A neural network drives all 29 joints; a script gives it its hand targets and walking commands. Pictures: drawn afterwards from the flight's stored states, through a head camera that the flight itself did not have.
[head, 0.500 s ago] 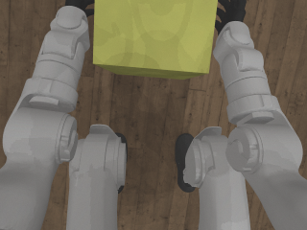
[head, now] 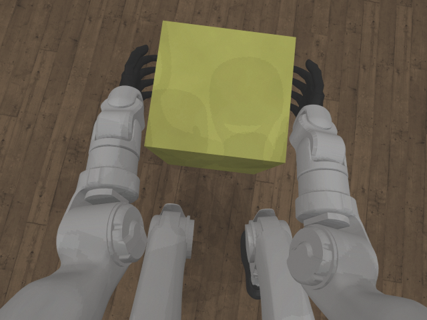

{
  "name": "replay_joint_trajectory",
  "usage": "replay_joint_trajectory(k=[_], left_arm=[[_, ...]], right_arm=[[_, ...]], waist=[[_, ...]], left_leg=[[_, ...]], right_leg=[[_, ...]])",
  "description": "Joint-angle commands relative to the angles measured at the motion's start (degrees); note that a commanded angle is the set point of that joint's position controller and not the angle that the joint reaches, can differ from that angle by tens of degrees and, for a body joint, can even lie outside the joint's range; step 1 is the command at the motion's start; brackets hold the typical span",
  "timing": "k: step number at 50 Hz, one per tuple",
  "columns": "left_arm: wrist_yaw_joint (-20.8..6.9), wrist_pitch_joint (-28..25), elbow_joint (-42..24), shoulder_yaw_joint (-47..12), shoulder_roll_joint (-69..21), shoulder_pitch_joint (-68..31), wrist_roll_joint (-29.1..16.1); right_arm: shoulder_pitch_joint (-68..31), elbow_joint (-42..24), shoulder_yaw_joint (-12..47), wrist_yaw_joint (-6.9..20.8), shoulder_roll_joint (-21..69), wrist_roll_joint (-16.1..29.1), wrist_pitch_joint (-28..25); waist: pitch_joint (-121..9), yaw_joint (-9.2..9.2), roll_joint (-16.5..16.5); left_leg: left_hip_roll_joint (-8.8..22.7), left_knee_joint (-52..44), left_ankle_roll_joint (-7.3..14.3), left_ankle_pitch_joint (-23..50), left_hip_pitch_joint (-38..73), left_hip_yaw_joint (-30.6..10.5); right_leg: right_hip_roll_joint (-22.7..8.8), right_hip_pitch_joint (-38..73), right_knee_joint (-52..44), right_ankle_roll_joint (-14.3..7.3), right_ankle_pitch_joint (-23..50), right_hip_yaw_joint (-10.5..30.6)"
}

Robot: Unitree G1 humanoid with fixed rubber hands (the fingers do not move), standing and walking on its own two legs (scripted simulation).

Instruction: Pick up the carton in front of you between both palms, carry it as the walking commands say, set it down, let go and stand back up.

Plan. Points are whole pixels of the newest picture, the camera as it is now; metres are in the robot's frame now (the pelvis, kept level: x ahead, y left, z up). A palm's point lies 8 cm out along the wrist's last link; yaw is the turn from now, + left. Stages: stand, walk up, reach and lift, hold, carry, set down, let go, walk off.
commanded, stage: reach and lift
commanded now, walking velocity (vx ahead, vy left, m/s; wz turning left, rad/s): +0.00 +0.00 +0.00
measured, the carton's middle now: (218, 114) +0.50 +0.03 -0.13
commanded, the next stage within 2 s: none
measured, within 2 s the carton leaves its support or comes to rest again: neither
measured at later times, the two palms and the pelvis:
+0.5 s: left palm (96, 72) +0.45 +0.17 +0.09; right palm (372, 84) +0.46 -0.13 +0.10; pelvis +0.05 +0.00 +0.13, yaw +1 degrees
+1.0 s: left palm out of the picture +0.40 +0.16 +0.25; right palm out of the picture +0.42 -0.14 +0.25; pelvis +0.09 +0.00 +0.26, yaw +2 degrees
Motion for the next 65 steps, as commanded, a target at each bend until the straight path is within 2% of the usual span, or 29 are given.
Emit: replay_joint_trajectory(k=[1,9,15,26,40,49,56,59,65], left_arm=[[-14.11,-1.04,-3.01,-23.96,-59.8,-31.0,-10.03],[-13.64,0.25,-10.4,-33.67,-65.56,-24.54,-14.57],[-12.2,-0.08,-10.7,-34.95,-67.87,-18.08,-14.13],[-10.96,-1.67,-9.9,-33.57,-69.44,-7.08,-11.54],[-11.24,-1.58,-15.01,-37.47,-70.35,5.9,-11.35],[-11.65,1.57,-19.01,-39.69,-69.96,14.17,-11.92],[-11.92,6.55,-24.93,-42.65,-69.76,18.26,-13.56],[-11.93,9.18,-26.4,-42.18,-68.76,19.41,-13.35],[-12.59,12.17,-23.95,-36.28,-67.62,17.99,-10.3]], right_arm=[[-39.06,2.67,33.89,15.01,58.93,9.61,0.35],[-29.61,-0.57,40.98,15.7,61.35,12.54,1.2],[-22.66,0.42,41.9,16.3,61.72,12.34,0.77],[-11.29,2.77,41.05,17.52,62.27,9.86,-0.31],[3.82,-0.1,44.65,18.21,63.23,8.28,0.17],[12.47,-3.29,47.42,19.05,63.07,8.34,3.58],[17.45,-8.16,49.85,19.94,62.72,9.9,8.52],[18.79,-9.33,49.31,20.31,61.57,9.81,11.02],[16.3,-6.94,43.82,21.27,59.38,7.19,13.66]], waist=[[-60.97,2.68,0.66],[-61.97,1.15,3.9],[-55.12,0.42,5.37],[-43.55,0.6,3.43],[-32.77,0.17,2.62],[-23.3,0.26,2.17],[-15.91,-0.09,1.55],[-10.68,-0.09,1.49],[-0.49,0.12,1.38]], left_leg=[[-5.72,-12.59,1.88,7.98,37.59,7.47],[-6.02,-18.07,0.45,13.32,49.39,6.44],[-6.27,-24.12,-0.02,13.0,56.14,4.98],[-5.85,-36.6,0.98,12.93,68.25,2.18],[-4.56,-53.14,1.71,19.92,86.26,-0.34],[-3.44,-64.47,1.98,26.2,99.59,-1.12],[-2.66,-72.88,1.39,28.22,108.66,-0.89],[-2.51,-76.26,1.3,26.07,110.72,-0.79],[-2.17,-79.76,1.75,15.88,110.86,-0.29]], right_leg=[[5.78,32.3,-12.22,-0.78,6.52,-7.52],[5.94,38.59,-17.83,-1.33,10.86,-6.41],[5.75,41.68,-23.5,-1.92,10.07,-5.39],[4.66,52.84,-36.02,-2.56,9.96,-2.78],[2.48,76.25,-53.6,-3.49,18.55,1.07],[0.79,91.46,-65.43,-3.38,25.75,2.28],[-0.3,102.24,-73.86,-3.22,28.94,2.38],[-0.72,104.79,-77.04,-3.3,27.08,2.34],[-1.33,103.66,-80.79,-3.95,16.33,1.94]])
